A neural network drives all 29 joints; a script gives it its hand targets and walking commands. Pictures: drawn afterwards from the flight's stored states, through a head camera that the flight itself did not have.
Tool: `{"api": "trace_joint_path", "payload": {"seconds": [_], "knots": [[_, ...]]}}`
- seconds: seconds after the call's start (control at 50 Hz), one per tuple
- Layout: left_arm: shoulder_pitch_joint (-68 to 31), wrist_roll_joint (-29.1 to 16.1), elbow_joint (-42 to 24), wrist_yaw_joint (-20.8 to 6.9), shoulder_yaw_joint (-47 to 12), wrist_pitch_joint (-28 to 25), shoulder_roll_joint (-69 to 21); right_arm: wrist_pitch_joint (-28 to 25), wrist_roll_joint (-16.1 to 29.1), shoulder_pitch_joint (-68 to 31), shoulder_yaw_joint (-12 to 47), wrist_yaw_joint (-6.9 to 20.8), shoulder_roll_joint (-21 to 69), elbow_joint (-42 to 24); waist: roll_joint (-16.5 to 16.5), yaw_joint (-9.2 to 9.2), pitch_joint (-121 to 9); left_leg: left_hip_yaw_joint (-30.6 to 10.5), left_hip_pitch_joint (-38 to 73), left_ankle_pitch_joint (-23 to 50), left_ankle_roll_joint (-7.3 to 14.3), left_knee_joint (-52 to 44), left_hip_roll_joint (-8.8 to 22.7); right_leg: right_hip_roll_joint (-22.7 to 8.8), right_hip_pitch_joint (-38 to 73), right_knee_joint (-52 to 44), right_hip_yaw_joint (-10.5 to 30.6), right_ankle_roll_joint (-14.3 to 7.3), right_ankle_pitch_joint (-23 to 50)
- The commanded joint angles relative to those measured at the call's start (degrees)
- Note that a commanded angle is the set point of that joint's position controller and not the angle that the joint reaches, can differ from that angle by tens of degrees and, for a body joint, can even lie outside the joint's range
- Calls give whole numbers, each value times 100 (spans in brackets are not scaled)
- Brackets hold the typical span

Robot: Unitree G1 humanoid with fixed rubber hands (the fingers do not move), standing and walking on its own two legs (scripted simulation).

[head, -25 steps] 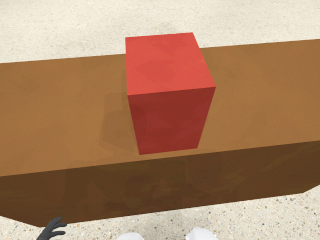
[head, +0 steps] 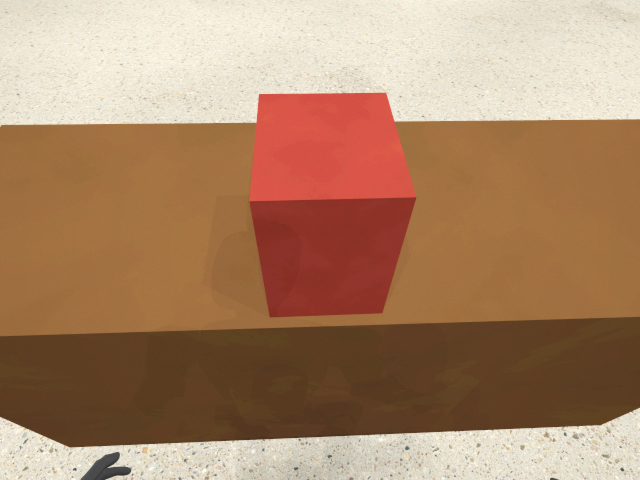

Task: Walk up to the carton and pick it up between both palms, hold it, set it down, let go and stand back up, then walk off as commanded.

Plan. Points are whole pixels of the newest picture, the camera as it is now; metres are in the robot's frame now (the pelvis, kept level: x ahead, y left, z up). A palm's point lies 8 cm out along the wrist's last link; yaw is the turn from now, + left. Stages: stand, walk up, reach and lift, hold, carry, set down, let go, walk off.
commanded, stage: walk up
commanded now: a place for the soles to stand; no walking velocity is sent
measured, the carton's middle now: (324, 211) +0.45 +0.02 +0.07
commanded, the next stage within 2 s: reach and lift in 1.34 s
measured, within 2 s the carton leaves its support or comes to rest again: neither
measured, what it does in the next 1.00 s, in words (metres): shifts its weight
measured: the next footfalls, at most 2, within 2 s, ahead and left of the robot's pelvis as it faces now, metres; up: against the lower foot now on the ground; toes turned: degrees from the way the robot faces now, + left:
none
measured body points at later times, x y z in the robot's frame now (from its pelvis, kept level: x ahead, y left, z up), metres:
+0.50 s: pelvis +0.01 -0.02 -0.01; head +0.04 -0.01 +0.44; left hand +0.11 +0.30 -0.14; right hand +0.09 -0.33 -0.13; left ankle +0.01 +0.13 -0.72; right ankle +0.02 -0.13 -0.72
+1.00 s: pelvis +0.00 -0.06 -0.01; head +0.03 -0.06 +0.43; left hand +0.08 +0.24 -0.14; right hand +0.11 -0.37 -0.14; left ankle +0.03 +0.09 -0.71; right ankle +0.02 -0.15 -0.72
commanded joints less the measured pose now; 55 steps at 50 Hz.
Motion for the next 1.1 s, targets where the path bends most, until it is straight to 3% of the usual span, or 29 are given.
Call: {"api": "trace_joint_path", "payload": {"seconds": [0.0, 0.06, 0.1, 0.18, 0.24, 0.3, 0.34, 0.38, 0.44, 0.5, 0.52, 0.54, 0.56, 0.58, 0.68, 0.7, 0.72, 0.74, 0.76, 0.78, 0.82, 0.86, 0.88, 0.9, 0.92, 0.96, 1.02, 1.06, 1.08], "knots": [[-269, -30, -534, 83, 289, -109, 1535, -94, 26, 159, -213, -68, -1117, -327, -571, -45, -650, 340, -153, 15, 269, -306, -98, -1590, 210, -1695, 1879, -889, 774], [-658, -47, -637, 62, 226, -47, 1290, -155, -38, 445, -299, -93, -1462, -254, -187, -240, -601, -594, 380, 1169, 624, -978, 393, -829, -411, -854, 842, -298, 695], [-277, -4, -644, 82, 238, -43, 1188, -134, -84, 163, -342, -121, -1767, -314, 325, 19, -635, -1483, 13, 1282, 1039, -1178, 976, -447, -126, -289, 581, -61, 555], [87, -7, -419, 66, 374, -123, 1600, -103, -1, -70, -247, -137, -1354, -560, -294, 196, -907, -15, -653, 1401, 448, 121, -15, -1181, 947, -1397, 1353, -517, 1100], [187, 15, -590, 76, 373, -93, 1662, -69, -2, 95, -238, -164, -1322, -510, -673, 213, -637, 490, -707, -1065, 344, 815, -191, -2043, 453, -1789, 2022, -1237, 1122], [-306, -4, -827, 99, 321, -30, 1467, -149, 17, 752, -307, -140, -1360, -374, -482, -270, -472, 376, 84, 286, 493, -475, -64, -1362, -233, -1164, 1116, -739, 1065], [-615, -56, -968, 49, 237, 13, 1079, -259, -91, 938, -396, -195, -1759, -360, 693, -402, -758, -1594, 801, 1990, 1000, -1329, 1058, -384, -919, 592, 269, -10, 1066], [-543, -61, -1014, 97, 289, 70, 1123, -265, -104, 739, -470, -222, -2100, -446, 904, -245, -539, -2923, 304, 2679, 2104, -1536, 1992, -100, -1023, 1439, 549, 88, -1732], [-117, -43, -857, 52, 296, 27, 1124, -257, -129, 441, -412, -246, -1818, -726, 1049, -48, -854, -1910, 935, 4020, 1836, -857, 1689, -394, -1127, 948, 759, -27, -1570], [494, 2, -602, 80, 403, -113, 1326, -214, -30, -6, -337, -230, -1564, -884, 237, 308, -1085, -774, -208, 3887, 945, 228, 821, -505, 713, -615, 804, -214, 1902], [804, 49, -584, 108, 491, -119, 1618, -218, 50, -67, -328, -237, -1470, -948, -299, 418, -1315, 41, -829, 3226, 488, 1194, 244, -838, 1387, -766, 1382, -472, 2723], [751, -4, -677, 104, 523, -125, 1737, -171, 84, -74, -231, -243, -1185, -985, -907, 500, -1060, 575, -1504, 856, 270, 1774, -201, -1539, 1342, -1128, 2194, -988, 2824], [357, -1, -822, 93, 489, -130, 1770, -111, 22, 105, -279, -283, -1315, -864, -1003, 325, -730, 364, -1406, -1637, 396, 1797, -226, -2242, 508, -1343, 2740, -1630, 2517], [285, -26, -908, 97, 435, -133, 1675, -104, 37, 7, -314, -258, -1406, -794, -559, 317, -391, 173, -1024, -1810, 407, 1935, -22, -2208, -126, -1438, 2818, -1699, 2126], [-290, 16, -1252, 125, 324, -41, 1491, -198, 42, 1058, -390, -172, -1241, -514, -1140, -276, -651, 605, 130, 293, 481, -332, -43, -1334, -391, -734, 1459, -838, 1572], [-392, -92, -1128, 129, 255, -52, 1381, -231, -28, 1138, -391, -165, -1295, -446, -602, -383, -805, 387, 735, 790, 495, -991, 44, -1247, -533, -313, 1292, -560, 1849], [-328, -152, -1192, 128, 178, -70, 1029, -284, -155, 995, -439, -230, -1620, -549, -58, -368, -1092, -912, 1074, 1253, 802, -1450, 767, -775, -882, 600, 902, -264, 2009], [-264, -154, -1124, 130, 179, -26, 976, -311, -154, 634, -516, -209, -2008, -644, 594, -205, -878, -2517, 609, 1544, 1344, -1601, 1638, -74, -1042, 1271, 514, 44, 605], [-174, -78, -975, 157, 303, 62, 1235, -314, -132, 359, -546, -198, -2097, -719, 927, -126, -547, -2949, -379, 1304, 2083, -1735, 2232, -157, -589, 1750, 706, 95, -1596], [144, -150, -878, 175, 308, 29, 1301, -303, -155, 82, -458, -161, -1958, -766, 990, 54, -705, -2908, -428, 1364, 2159, -1580, 2177, -270, -363, 1544, 1040, 30, -1922], [602, -119, -679, 154, 303, -92, 1229, -224, -153, -276, -377, -126, -1545, -878, 709, 311, -884, -1308, -323, 1870, 1495, -788, 1424, -403, 112, 15, 831, 26, -920], [807, -28, -537, 199, 341, -255, 1474, -175, 51, -479, -296, -101, -1149, -977, -323, 294, -1020, -83, -692, 2485, 502, 849, 328, -946, 841, -1181, 1839, -356, 1918], [558, -19, -580, 214, 427, -286, 1733, -107, 36, -464, -273, -108, -1153, -846, -468, 259, -651, 390, -1505, 862, 227, 1110, -86, -1453, 1000, -1410, 2566, -439, 2146], [395, -43, -678, 195, 417, -292, 1888, -24, -25, -187, -307, -125, -1289, -740, -409, 155, -767, 288, -1306, -1191, 284, 1187, 1, -1915, 558, -1518, 3041, -912, 1377], [284, -38, -711, 183, 366, -287, 1700, -11, -29, -181, -330, -117, -1430, -685, -359, 151, -428, 174, -942, -1649, 374, 1439, -48, -2166, -214, -1773, 3248, -1297, 998], [-35, 4, -748, 186, 316, -280, 1545, -9, 13, -203, -344, -48, -1293, -711, -394, 18, -177, 168, -676, -1275, 489, 1139, -10, -1691, -486, -1876, 2713, -1156, -135], [-220, -77, -821, 196, 228, -244, 1403, -140, 8, 501, -374, -65, -1180, -480, -674, -284, -615, 277, 292, 547, 434, -616, 83, -1358, -284, -1050, 1944, -643, 1853], [-428, -143, -810, 151, 153, -204, 1150, -253, -47, 344, -414, -131, -1602, -476, 104, -285, -926, -1350, 877, 1763, 883, -1252, 878, -440, -694, 145, 955, -41, 2003], [-178, -168, -671, 176, 178, -145, 1042, -251, -62, 186, -403, -128, -1716, -486, 364, -91, -747, -2214, 157, 1543, 1428, -1430, 1529, -134, -406, 660, 665, 32, 532]]}}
